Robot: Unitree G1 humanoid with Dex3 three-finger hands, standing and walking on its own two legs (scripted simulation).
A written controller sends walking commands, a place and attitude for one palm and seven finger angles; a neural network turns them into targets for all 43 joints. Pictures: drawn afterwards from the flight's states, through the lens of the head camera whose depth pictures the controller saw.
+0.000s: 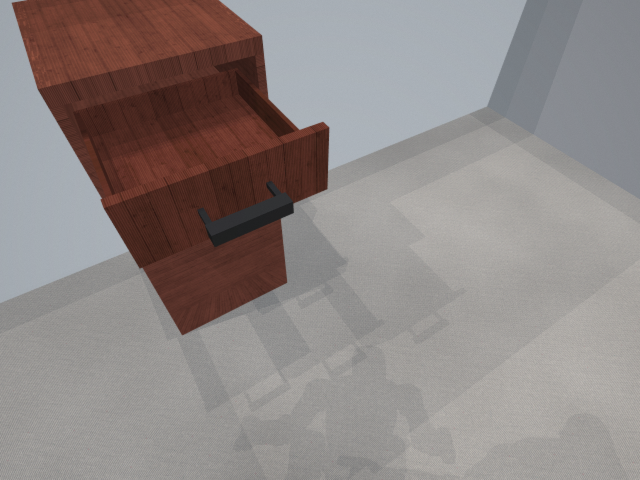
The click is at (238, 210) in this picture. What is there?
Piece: drawer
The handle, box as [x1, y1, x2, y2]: [197, 181, 293, 246]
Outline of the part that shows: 292,201 285,192 281,193 273,183 269,181 266,183 266,185 274,196 225,217 212,222 203,208 197,210 205,224 211,241 214,246 216,246 292,213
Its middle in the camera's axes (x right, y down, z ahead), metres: -0.12 -0.05 +0.62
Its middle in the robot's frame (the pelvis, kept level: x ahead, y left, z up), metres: +0.50 +0.16 +0.03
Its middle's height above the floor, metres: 0.80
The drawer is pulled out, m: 0.29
